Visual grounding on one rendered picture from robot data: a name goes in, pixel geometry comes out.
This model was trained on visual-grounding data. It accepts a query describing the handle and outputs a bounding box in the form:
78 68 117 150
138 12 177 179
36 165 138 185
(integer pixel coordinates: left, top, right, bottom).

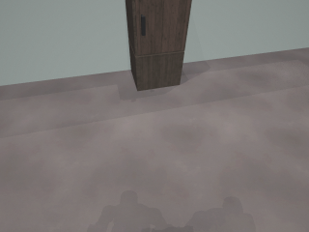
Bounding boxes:
141 14 146 36

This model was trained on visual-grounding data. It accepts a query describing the cupboard door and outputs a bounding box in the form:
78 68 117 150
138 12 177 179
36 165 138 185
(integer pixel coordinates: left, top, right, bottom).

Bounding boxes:
135 0 190 55

